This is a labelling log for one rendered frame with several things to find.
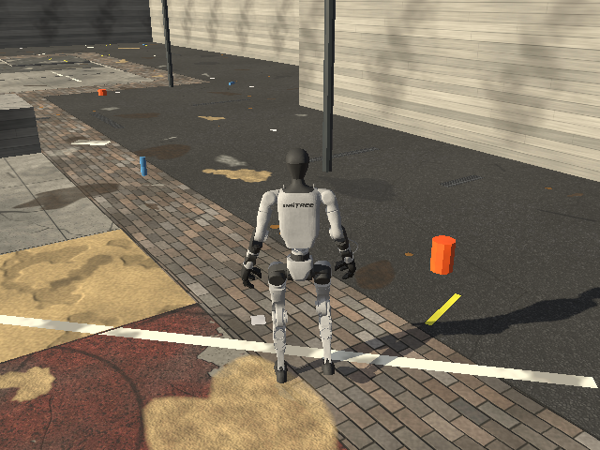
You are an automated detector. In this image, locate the robot left hand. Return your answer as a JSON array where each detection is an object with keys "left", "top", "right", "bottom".
[{"left": 241, "top": 265, "right": 262, "bottom": 289}]

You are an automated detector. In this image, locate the right robot upper arm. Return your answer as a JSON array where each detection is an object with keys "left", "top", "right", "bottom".
[{"left": 318, "top": 188, "right": 344, "bottom": 240}]

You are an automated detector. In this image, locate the robot right shin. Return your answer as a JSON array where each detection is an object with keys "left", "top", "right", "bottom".
[{"left": 319, "top": 299, "right": 332, "bottom": 364}]

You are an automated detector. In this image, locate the left robot upper arm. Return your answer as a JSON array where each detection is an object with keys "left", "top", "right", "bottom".
[{"left": 254, "top": 189, "right": 279, "bottom": 242}]

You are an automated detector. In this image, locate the robot right thigh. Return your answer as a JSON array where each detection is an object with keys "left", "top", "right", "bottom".
[{"left": 312, "top": 261, "right": 332, "bottom": 316}]

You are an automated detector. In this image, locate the robot right forearm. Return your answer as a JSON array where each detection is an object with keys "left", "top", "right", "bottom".
[{"left": 335, "top": 225, "right": 353, "bottom": 263}]

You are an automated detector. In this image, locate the robot left forearm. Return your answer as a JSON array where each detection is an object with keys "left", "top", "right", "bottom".
[{"left": 243, "top": 228, "right": 263, "bottom": 269}]

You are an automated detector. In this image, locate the robot right hand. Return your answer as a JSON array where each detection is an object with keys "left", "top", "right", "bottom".
[{"left": 335, "top": 259, "right": 356, "bottom": 279}]

